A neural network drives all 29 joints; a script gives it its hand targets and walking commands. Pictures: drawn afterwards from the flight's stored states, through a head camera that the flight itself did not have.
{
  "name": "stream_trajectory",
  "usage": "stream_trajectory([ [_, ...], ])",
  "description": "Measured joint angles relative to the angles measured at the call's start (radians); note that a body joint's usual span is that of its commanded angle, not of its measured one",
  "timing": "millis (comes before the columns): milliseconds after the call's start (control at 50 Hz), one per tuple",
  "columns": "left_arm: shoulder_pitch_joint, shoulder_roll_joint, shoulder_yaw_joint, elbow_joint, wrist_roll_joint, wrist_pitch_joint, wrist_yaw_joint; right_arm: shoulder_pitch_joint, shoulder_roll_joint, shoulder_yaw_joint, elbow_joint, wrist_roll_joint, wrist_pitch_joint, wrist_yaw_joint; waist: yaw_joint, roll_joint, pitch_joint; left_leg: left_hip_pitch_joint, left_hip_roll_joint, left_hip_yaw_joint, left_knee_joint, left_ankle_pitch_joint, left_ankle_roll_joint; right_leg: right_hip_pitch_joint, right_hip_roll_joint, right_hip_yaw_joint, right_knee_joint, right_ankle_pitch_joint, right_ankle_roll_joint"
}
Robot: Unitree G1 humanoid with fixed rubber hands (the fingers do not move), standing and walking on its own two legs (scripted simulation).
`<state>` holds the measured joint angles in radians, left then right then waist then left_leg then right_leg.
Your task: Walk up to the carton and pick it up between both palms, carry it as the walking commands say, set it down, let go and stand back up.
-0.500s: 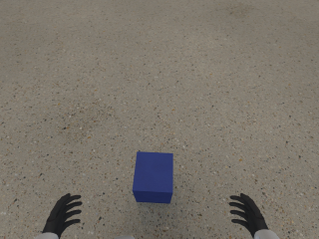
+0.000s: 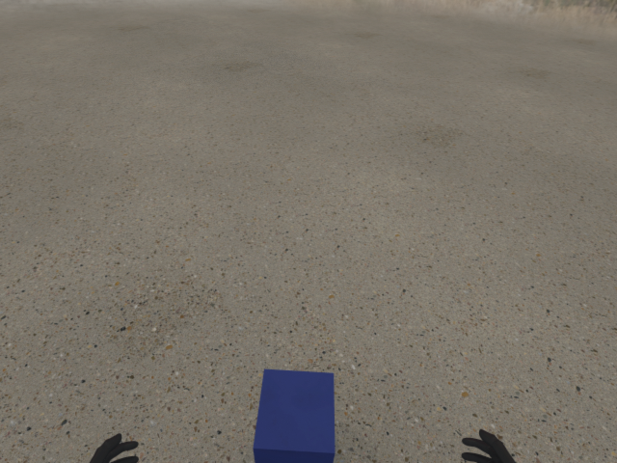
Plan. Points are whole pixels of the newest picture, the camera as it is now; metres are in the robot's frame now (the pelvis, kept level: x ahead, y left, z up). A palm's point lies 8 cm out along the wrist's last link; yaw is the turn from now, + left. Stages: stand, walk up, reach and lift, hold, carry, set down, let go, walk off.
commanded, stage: stand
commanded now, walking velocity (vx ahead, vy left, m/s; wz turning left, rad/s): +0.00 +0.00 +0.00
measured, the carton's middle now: (295, 428) +0.45 +0.02 -0.64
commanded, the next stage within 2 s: none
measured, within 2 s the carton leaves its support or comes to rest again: neither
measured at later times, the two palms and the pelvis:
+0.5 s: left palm out of the picture +0.05 +0.28 -0.09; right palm out of the picture +0.09 -0.26 -0.08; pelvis -0.02 +0.01 +0.00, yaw +0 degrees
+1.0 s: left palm out of the picture +0.03 +0.28 -0.10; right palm out of the picture +0.08 -0.25 -0.08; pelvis -0.04 +0.01 +0.00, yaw +0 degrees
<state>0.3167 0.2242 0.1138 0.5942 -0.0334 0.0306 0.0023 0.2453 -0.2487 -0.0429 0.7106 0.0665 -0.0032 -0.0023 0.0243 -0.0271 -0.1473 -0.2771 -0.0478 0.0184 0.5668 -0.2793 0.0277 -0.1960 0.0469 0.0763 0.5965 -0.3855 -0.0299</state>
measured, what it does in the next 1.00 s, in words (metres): stands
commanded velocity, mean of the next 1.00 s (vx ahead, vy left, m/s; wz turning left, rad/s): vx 0.00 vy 0.00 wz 0.00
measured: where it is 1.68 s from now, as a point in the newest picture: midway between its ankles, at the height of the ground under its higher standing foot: outside the picture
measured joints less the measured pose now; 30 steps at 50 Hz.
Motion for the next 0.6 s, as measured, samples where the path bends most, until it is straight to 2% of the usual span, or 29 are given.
stream_trajectory([
  [180,0.040,0.001,0.000,0.030,0.007,-0.024,0.002,0.006,0.000,-0.004,0.046,-0.003,-0.032,-0.007,0.000,-0.004,-0.020,-0.002,0.000,0.000,0.004,0.015,0.007,0.000,0.000,-0.001,0.000,0.016,0.000],
  [600,0.092,0.009,0.000,0.054,0.009,-0.050,0.002,0.038,0.000,-0.011,0.089,-0.003,-0.043,-0.011,0.000,-0.004,-0.020,-0.002,0.000,0.000,0.004,0.031,0.012,0.000,0.000,-0.001,0.000,0.031,0.000],
])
